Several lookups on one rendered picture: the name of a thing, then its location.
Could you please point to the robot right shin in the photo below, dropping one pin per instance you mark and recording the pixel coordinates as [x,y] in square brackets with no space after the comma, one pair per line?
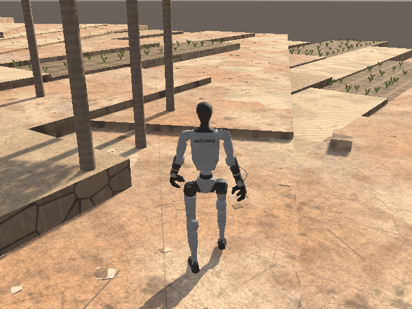
[222,218]

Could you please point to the left robot forearm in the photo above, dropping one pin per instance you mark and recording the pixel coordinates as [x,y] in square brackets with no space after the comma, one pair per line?
[175,168]

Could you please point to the robot right hand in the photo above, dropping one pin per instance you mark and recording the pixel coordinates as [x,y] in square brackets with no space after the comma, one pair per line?
[242,192]

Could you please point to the right robot upper arm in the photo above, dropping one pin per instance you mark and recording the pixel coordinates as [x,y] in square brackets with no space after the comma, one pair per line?
[228,146]

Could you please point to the left robot upper arm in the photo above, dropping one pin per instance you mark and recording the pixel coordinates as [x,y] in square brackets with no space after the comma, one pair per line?
[181,147]

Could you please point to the right robot forearm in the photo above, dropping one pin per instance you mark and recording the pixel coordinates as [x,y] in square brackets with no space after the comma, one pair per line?
[237,174]

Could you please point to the robot left hand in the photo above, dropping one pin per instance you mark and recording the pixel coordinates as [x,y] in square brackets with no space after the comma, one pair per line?
[178,178]

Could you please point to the robot torso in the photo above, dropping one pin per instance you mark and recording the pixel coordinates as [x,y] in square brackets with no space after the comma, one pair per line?
[205,149]

